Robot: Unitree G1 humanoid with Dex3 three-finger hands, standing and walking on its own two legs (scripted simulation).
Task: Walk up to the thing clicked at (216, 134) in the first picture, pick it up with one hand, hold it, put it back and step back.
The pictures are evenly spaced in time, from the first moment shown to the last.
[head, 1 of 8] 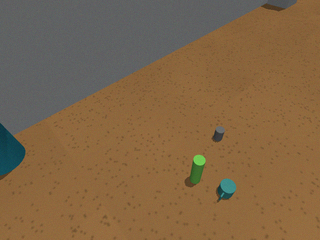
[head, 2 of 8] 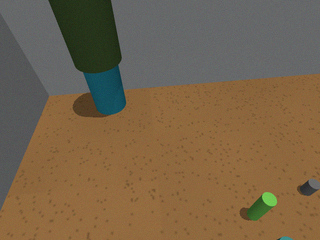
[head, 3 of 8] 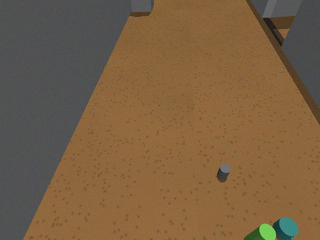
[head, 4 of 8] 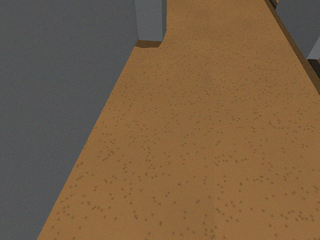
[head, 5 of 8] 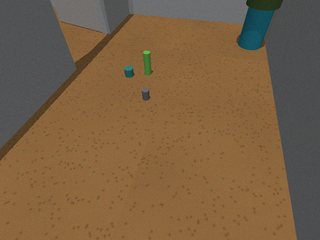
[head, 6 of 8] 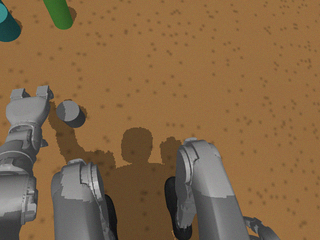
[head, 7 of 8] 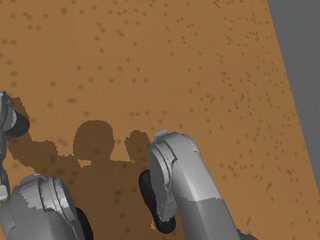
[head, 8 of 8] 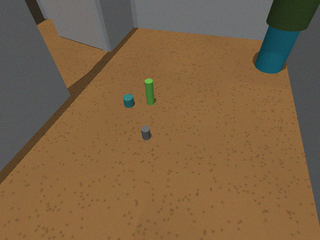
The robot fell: no
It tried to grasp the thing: yes
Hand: left
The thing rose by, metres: 0.65
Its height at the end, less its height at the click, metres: +0.00
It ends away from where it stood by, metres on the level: 0.00
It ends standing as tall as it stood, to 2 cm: yes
